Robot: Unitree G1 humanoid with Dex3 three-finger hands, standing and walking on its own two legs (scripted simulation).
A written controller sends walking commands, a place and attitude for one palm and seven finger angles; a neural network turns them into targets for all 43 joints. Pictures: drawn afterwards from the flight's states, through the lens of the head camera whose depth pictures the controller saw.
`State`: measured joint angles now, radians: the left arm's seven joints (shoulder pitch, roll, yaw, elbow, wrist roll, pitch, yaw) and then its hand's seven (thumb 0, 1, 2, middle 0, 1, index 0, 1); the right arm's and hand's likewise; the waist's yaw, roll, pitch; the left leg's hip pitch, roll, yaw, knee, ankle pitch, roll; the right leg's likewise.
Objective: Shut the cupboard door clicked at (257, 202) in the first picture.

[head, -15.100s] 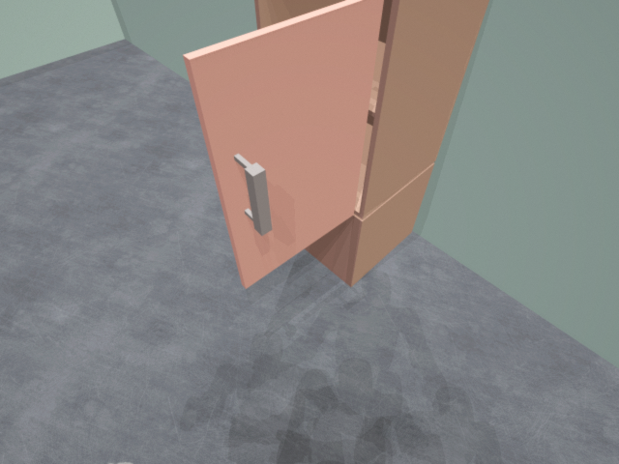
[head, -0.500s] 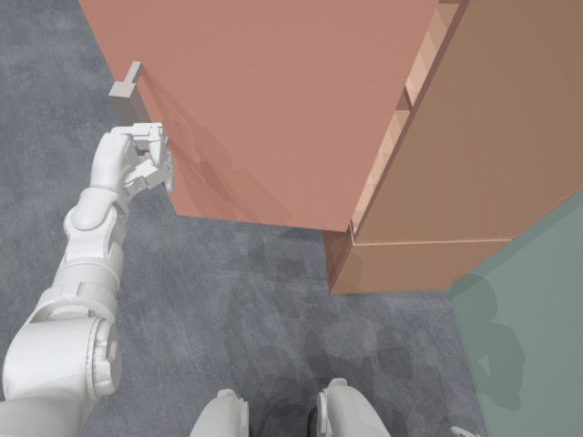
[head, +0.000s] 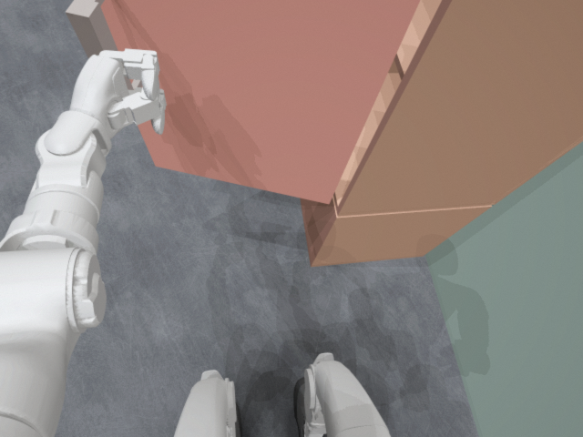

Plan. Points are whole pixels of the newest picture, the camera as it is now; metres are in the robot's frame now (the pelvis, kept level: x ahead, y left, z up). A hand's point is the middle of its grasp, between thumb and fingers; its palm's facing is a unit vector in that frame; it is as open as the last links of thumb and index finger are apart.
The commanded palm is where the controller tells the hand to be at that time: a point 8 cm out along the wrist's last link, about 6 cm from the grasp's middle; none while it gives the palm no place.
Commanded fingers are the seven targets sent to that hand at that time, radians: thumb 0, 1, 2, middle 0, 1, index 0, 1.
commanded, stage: push the door shut along its arc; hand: left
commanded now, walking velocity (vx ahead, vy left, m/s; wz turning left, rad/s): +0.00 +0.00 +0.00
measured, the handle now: (116, 53) +0.61 +0.18 +0.08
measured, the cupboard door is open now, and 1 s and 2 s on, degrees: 72 65 59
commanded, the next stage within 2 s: pull the fist back off the door in 0.84 s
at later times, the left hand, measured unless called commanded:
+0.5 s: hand (190, 70) +0.58 +0.09 +0.08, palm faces -0.40 -0.92 -0.01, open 2.9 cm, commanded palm +0.60 +0.12 +0.09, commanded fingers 0.00 0.90 0.90 -1.30 -1.50 -1.30 -1.50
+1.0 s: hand (202, 60) +0.60 +0.07 +0.09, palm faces -0.38 -0.92 +0.04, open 3.4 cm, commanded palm +0.62 +0.07 +0.09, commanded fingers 0.00 0.90 0.90 -1.30 -1.50 -1.30 -1.50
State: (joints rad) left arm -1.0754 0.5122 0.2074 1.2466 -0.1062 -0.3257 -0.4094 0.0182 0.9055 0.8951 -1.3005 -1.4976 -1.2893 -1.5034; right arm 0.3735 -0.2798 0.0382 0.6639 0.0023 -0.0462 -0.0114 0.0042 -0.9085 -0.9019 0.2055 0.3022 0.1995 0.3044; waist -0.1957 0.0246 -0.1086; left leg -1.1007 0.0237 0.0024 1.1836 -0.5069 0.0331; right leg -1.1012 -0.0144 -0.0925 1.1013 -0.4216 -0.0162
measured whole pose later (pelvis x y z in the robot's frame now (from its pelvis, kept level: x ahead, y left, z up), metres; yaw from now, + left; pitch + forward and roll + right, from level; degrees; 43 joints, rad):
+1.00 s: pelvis +0.01 +0.00 -0.02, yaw -2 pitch +30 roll -5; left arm -1.41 0.57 0.20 1.36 -0.04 -0.14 -0.39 0.05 0.93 0.98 -1.30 -1.50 -1.31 -1.50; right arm 0.39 -0.27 0.05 0.70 -0.05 -0.11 -0.03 0.00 -0.91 -0.90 0.21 0.30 0.20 0.30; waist -0.28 0.05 -0.11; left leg -1.28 0.05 -0.02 1.30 -0.56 0.03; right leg -1.26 0.01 -0.11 1.18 -0.45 -0.02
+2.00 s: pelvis +0.03 -0.02 +0.02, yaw +0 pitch +22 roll +0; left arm -0.93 0.18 0.19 1.16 0.01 -0.48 0.12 0.02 0.90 0.89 -1.30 -1.50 -1.30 -1.50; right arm 0.30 -0.23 -0.01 0.62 -0.05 0.03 0.06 0.00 -0.91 -0.90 0.20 0.30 0.20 0.30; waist -0.16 0.03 -0.13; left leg -0.95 0.03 0.02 1.08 -0.51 0.00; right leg -0.99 0.00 -0.07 1.05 -0.45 -0.04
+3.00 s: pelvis +0.06 -0.01 +0.10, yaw +1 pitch -4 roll +0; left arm 0.33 0.31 0.21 -0.24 -0.06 -0.02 0.09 0.02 0.90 0.89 -0.63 -0.76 -0.63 -0.77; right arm 0.19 -0.21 0.05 0.59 0.01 -0.02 -0.07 0.01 -0.91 -0.90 0.20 0.30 0.20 0.30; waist 0.07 0.08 0.00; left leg -0.05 -0.01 0.03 0.39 -0.28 0.02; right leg -0.09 -0.01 -0.06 0.39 -0.24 -0.01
